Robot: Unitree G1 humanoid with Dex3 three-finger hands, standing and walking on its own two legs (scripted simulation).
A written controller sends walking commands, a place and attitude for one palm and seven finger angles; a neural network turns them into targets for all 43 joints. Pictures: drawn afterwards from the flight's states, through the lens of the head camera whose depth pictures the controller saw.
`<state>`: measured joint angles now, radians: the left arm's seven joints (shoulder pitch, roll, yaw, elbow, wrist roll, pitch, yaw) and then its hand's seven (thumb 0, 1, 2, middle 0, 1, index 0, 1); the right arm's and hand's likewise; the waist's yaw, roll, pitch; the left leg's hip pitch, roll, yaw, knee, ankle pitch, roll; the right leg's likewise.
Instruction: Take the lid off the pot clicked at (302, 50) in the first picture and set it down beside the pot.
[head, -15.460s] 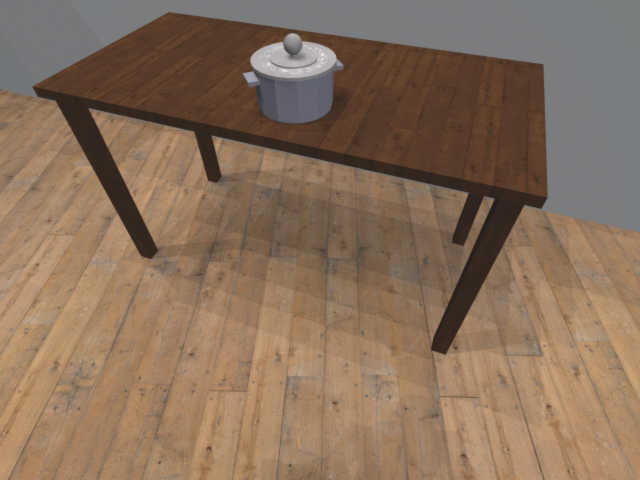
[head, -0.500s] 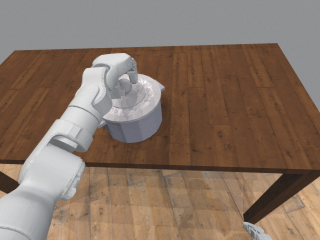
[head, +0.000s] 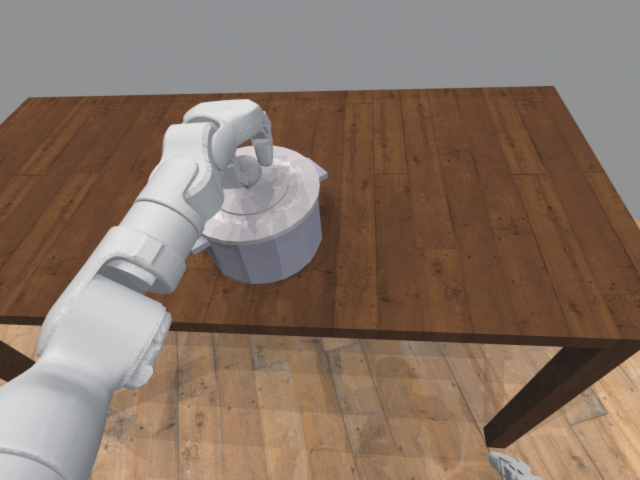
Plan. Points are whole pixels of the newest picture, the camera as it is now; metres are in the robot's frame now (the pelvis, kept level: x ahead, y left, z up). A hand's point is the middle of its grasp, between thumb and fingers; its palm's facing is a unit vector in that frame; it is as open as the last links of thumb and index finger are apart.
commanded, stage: close the fingers and squeeze the knob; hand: left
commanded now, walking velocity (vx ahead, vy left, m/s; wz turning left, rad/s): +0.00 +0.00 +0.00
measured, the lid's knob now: (245, 171) +0.50 +0.10 +0.13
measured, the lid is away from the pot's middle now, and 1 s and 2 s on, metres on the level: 0.00 0.01 0.01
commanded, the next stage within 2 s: lift the lid straight up in 0.34 s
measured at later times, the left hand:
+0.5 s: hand (234, 165) +0.46 +0.10 +0.16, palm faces -0.32 -0.01 -0.95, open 7.0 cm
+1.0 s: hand (228, 134) +0.48 +0.10 +0.20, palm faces -0.23 -0.03 -0.97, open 4.9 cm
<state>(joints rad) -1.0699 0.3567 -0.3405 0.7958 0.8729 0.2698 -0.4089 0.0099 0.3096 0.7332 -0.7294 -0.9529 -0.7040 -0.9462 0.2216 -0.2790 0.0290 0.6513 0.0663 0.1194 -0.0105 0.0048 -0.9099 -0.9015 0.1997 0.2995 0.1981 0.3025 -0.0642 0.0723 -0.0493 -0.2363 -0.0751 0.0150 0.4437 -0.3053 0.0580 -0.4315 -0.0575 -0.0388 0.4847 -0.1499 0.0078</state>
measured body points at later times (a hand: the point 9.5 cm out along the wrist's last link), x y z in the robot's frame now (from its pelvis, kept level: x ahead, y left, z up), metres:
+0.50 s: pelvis +0.00 +0.00 +0.00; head +0.02 -0.04 +0.45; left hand +0.48 +0.10 +0.22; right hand +0.09 -0.26 -0.14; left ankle -0.05 +0.09 -0.74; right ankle +0.05 -0.13 -0.74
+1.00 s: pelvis +0.01 +0.01 +0.00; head +0.03 -0.03 +0.45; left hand +0.49 +0.10 +0.25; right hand +0.11 -0.24 -0.13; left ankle -0.05 +0.09 -0.74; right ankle +0.05 -0.13 -0.74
